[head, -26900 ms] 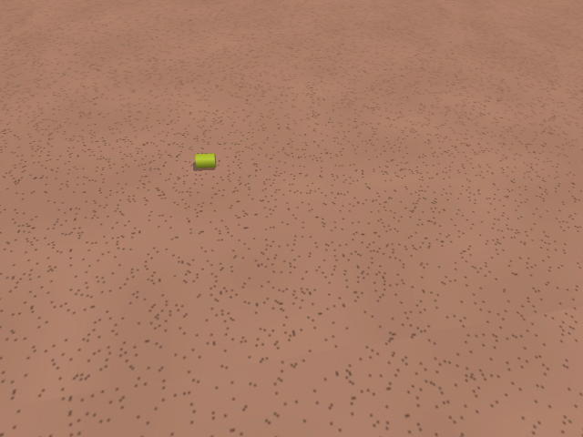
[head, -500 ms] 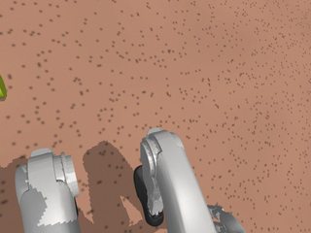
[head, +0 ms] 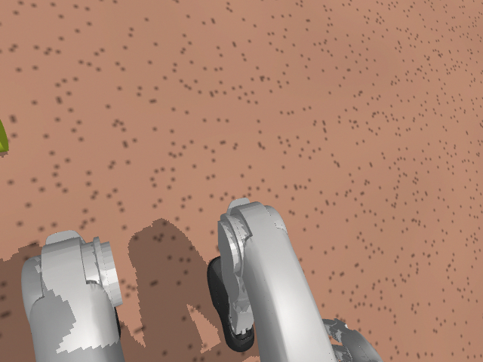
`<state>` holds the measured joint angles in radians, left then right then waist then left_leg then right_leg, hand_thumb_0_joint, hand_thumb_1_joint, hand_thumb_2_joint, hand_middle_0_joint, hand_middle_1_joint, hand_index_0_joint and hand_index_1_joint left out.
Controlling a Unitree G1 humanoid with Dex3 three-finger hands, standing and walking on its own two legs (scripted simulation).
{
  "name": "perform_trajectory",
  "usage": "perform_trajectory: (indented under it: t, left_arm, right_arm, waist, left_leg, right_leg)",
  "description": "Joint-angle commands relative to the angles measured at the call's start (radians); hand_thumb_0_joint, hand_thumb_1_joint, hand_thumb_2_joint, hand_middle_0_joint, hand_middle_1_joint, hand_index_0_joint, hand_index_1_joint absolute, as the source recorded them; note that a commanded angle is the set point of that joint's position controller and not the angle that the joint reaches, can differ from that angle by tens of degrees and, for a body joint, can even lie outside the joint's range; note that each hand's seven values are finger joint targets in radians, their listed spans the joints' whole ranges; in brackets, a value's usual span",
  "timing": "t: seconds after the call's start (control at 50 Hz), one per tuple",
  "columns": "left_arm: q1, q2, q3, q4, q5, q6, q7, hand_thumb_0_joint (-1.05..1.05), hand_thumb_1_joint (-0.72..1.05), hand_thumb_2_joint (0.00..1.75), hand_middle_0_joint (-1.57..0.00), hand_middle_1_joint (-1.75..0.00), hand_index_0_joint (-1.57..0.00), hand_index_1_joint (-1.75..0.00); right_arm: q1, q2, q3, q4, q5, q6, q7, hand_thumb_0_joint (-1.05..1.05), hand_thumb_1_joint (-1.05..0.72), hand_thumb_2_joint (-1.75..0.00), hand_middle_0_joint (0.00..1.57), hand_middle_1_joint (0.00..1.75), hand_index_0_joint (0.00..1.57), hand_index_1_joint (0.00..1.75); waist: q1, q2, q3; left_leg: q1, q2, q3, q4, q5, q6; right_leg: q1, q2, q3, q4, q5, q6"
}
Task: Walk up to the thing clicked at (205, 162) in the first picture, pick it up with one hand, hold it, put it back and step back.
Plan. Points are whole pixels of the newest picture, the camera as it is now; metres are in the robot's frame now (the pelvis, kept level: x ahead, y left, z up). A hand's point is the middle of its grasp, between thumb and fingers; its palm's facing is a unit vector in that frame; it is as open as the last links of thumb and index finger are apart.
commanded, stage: rise first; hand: left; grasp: from above
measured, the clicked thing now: out of the picture +0.50 +0.34 -0.29
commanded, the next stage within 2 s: approach in 1.50 s
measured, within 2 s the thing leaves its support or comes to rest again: neither
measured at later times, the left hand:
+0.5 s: hand out of the picture +0.45 +0.38 -0.16, palm faces -0.44 -0.11 -0.89, open 13.8 cm
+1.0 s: hand out of the picture +0.45 +0.37 -0.16, palm faces -0.45 -0.11 -0.89, open 13.8 cm
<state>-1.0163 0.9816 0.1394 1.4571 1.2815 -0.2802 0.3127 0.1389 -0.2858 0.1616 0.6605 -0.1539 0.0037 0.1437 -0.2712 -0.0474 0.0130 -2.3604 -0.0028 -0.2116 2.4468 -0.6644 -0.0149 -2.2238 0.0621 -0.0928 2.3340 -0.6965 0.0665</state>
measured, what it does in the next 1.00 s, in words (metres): stands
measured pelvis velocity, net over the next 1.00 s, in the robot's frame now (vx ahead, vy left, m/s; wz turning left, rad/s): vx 0.00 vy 0.00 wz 0.00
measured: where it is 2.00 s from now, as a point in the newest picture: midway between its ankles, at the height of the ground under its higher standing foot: (174, 339)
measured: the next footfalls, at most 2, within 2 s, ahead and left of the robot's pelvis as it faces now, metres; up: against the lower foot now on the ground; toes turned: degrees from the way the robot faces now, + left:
none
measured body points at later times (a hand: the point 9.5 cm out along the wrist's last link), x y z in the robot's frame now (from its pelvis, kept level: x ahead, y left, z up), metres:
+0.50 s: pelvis +0.00 +0.00 +0.00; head +0.24 +0.11 +0.36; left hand +0.47 +0.38 -0.11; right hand +0.07 -0.27 -0.08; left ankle +0.07 +0.13 -0.29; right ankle +0.11 -0.13 -0.29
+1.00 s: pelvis +0.00 +0.00 +0.00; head +0.24 +0.11 +0.36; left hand +0.47 +0.38 -0.11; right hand +0.07 -0.26 -0.08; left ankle +0.07 +0.13 -0.29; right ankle +0.11 -0.13 -0.29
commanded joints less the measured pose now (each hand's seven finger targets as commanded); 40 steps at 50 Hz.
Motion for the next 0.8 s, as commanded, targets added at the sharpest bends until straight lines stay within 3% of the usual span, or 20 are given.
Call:
perform_trajectory:
  t: [0.0,0.08,0.1,0.16,0.2,0.24,0.34,0.36,0.48,0.54,0.56,0.64,0.72,0.78]
  left_arm:
    - [-0.270,0.254,0.010,-0.133,-0.027,0.018,0.019,0.00,-0.49,0.96,-0.15,-0.94,-0.14,-0.95]
    - [-0.251,0.285,0.029,-0.150,-0.032,0.011,0.009,0.00,-0.46,0.94,-0.17,-0.92,-0.16,-0.93]
    - [-0.273,0.293,0.038,-0.174,-0.042,0.005,0.009,0.00,-0.46,0.93,-0.18,-0.92,-0.17,-0.92]
    - [-0.281,0.292,0.040,-0.187,-0.028,-0.004,0.011,0.00,-0.50,0.96,-0.15,-0.93,-0.14,-0.94]
    - [-0.269,0.277,0.036,-0.179,-0.033,-0.009,0.015,0.00,-0.51,0.97,-0.15,-0.93,-0.13,-0.95]
    - [-0.267,0.268,0.030,-0.160,-0.030,-0.013,0.019,0.00,-0.51,0.98,-0.14,-0.94,-0.13,-0.96]
    - [-0.292,0.295,0.038,-0.181,-0.014,-0.011,0.031,0.00,-0.49,0.96,-0.17,-0.91,-0.16,-0.92]
    - [-0.272,0.272,0.030,-0.144,-0.017,-0.006,0.032,0.00,-0.49,0.97,-0.16,-0.91,-0.15,-0.93]
    - [-0.281,0.259,0.012,-0.125,-0.017,0.001,0.030,0.00,-0.51,0.98,-0.15,-0.93,-0.13,-0.94]
    - [-0.314,0.287,0.025,-0.166,-0.019,-0.003,0.034,0.00,-0.49,0.96,-0.16,-0.93,-0.15,-0.94]
    - [-0.277,0.274,0.018,-0.130,-0.018,0.002,0.032,0.00,-0.50,0.97,-0.16,-0.92,-0.14,-0.93]
    - [-0.272,0.254,0.010,-0.130,-0.022,0.005,0.030,0.00,-0.50,0.97,-0.15,-0.94,-0.13,-0.95]
    - [-0.304,0.278,0.026,-0.185,-0.013,0.006,0.029,0.00,-0.48,0.95,-0.17,-0.92,-0.15,-0.93]
    - [-0.272,0.260,0.021,-0.163,-0.020,0.012,0.028,0.00,-0.50,0.96,-0.16,-0.93,-0.14,-0.94]
  right_arm:
    - [0.191,-0.274,-0.088,-0.008,0.001,0.000,-0.017,0.00,-0.90,-0.90,0.20,0.30,0.20,0.30]
    - [0.189,-0.271,-0.084,-0.011,0.002,0.001,-0.017,0.00,-0.89,-0.90,0.20,0.30,0.20,0.30]
    - [0.187,-0.277,-0.084,-0.013,0.001,0.002,-0.017,0.00,-0.90,-0.90,0.20,0.30,0.20,0.30]
    - [0.202,-0.277,-0.084,-0.009,-0.002,0.002,-0.015,0.00,-0.90,-0.90,0.20,0.30,0.20,0.30]
    - [0.191,-0.271,-0.084,-0.011,-0.001,0.005,-0.015,0.00,-0.89,-0.90,0.20,0.30,0.20,0.30]
    - [0.192,-0.279,-0.083,-0.011,-0.001,0.004,-0.015,0.00,-0.89,-0.90,0.20,0.30,0.20,0.30]
    - [0.183,-0.275,-0.083,-0.006,0.000,0.005,-0.018,0.00,-0.90,-0.90,0.20,0.30,0.20,0.30]
    - [0.188,-0.272,-0.081,-0.008,-0.003,0.001,-0.017,0.00,-0.90,-0.90,0.20,0.30,0.20,0.30]
    - [0.192,-0.277,-0.084,-0.003,-0.002,-0.001,-0.018,0.00,-0.89,-0.90,0.20,0.30,0.20,0.30]
    - [0.189,-0.275,-0.081,-0.008,-0.002,-0.001,-0.020,0.00,-0.89,-0.90,0.20,0.30,0.20,0.30]
    - [0.187,-0.273,-0.081,-0.006,0.001,-0.002,-0.019,0.00,-0.90,-0.90,0.20,0.30,0.20,0.30]
    - [0.186,-0.275,-0.085,-0.005,0.000,-0.005,-0.020,0.00,-0.89,-0.90,0.20,0.30,0.20,0.30]
    - [0.196,-0.273,-0.090,-0.012,0.001,-0.003,-0.019,0.00,-0.89,-0.90,0.20,0.30,0.20,0.30]
    - [0.191,-0.270,-0.089,-0.012,0.003,-0.002,-0.018,0.00,-0.90,-0.90,0.20,0.30,0.20,0.30]
  waist:
    - [-0.006,0.403,-0.642]
    - [0.016,0.399,-0.679]
    - [0.008,0.405,-0.672]
    - [-0.001,0.418,-0.693]
    - [0.007,0.425,-0.697]
    - [-0.004,0.426,-0.637]
    - [0.019,0.445,-0.677]
    - [0.000,0.431,-0.652]
    - [-0.012,0.408,-0.639]
    - [-0.005,0.416,-0.679]
    - [0.008,0.416,-0.657]
    - [-0.002,0.427,-0.641]
    - [0.011,0.460,-0.704]
    - [0.008,0.443,-0.680]
  left_leg:
    - [0.575,0.017,0.106,-0.259,0.171,0.034]
    - [0.566,0.015,0.114,-0.252,0.176,0.037]
    - [0.565,0.014,0.114,-0.252,0.175,0.036]
    - [0.589,0.015,0.109,-0.247,0.203,0.033]
    - [0.597,0.017,0.109,-0.249,0.202,0.033]
    - [0.570,0.015,0.101,-0.264,0.169,0.027]
    - [0.589,0.016,0.116,-0.257,0.164,0.032]
    - [0.579,0.014,0.113,-0.253,0.169,0.032]
    - [0.567,0.015,0.107,-0.256,0.159,0.034]
    - [0.569,0.015,0.110,-0.253,0.161,0.036]
    - [0.571,0.015,0.112,-0.256,0.165,0.035]
    - [0.577,0.016,0.104,-0.265,0.154,0.029]
    - [0.618,0.016,0.109,-0.264,0.191,0.028]
    - [0.591,0.014,0.114,-0.265,0.173,0.032]
  right_leg:
    - [0.257,0.015,-0.109,-0.216,0.234,-0.094]
    - [0.298,0.018,-0.102,-0.223,0.238,-0.090]
    - [0.298,0.014,-0.103,-0.224,0.235,-0.091]
    - [0.307,0.015,-0.109,-0.217,0.256,-0.091]
    - [0.295,0.018,-0.108,-0.217,0.251,-0.092]
    - [0.262,0.015,-0.117,-0.213,0.223,-0.099]
    - [0.269,0.016,-0.104,-0.218,0.222,-0.097]
    - [0.267,0.016,-0.108,-0.217,0.227,-0.094]
    - [0.256,0.015,-0.112,-0.218,0.224,-0.094]
    - [0.282,0.016,-0.109,-0.222,0.230,-0.092]
    - [0.271,0.015,-0.106,-0.218,0.230,-0.094]
    - [0.248,0.013,-0.111,-0.214,0.218,-0.096]
    - [0.265,0.012,-0.108,-0.210,0.246,-0.096]
    - [0.269,0.013,-0.106,-0.219,0.234,-0.095]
